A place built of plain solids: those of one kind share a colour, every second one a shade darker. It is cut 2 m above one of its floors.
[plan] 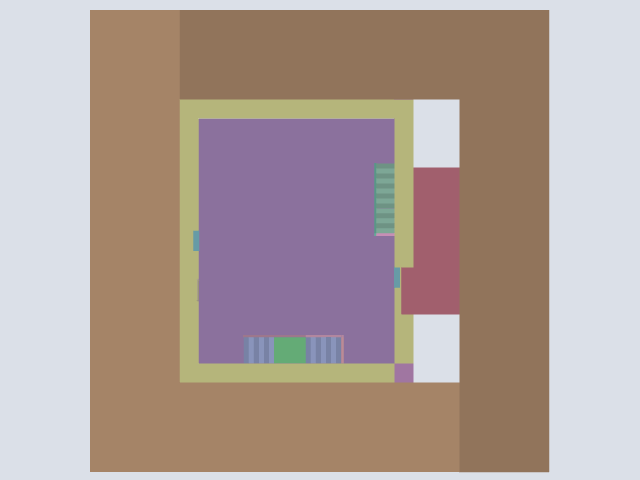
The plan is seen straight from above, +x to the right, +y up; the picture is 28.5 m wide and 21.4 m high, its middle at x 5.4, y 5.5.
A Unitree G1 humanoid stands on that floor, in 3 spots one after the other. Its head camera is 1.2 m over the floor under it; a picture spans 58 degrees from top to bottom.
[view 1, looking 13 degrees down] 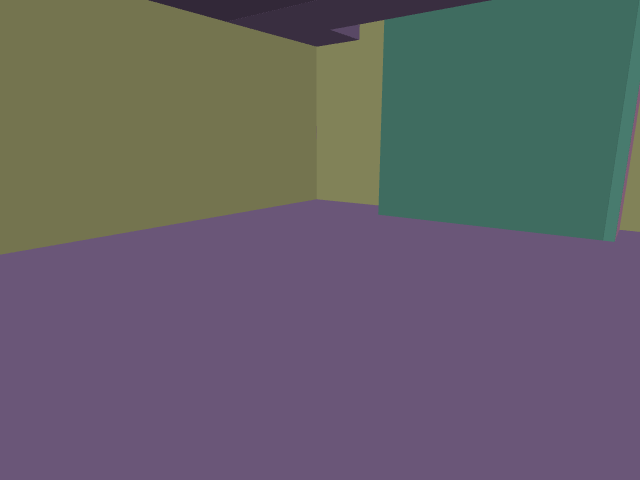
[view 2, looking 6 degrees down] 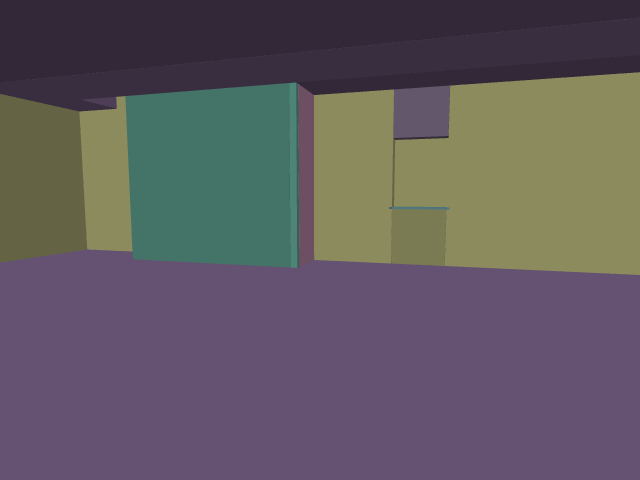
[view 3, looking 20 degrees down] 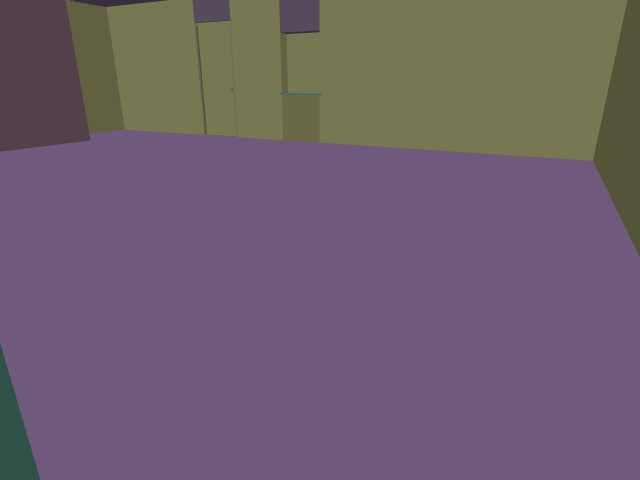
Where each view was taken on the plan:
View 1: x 1.60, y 5.46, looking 37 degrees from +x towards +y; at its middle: floor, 5.33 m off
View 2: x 1.20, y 3.27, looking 17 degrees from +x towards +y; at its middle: wall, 7.91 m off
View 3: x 8.31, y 10.16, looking -153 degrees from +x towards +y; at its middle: floor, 3.51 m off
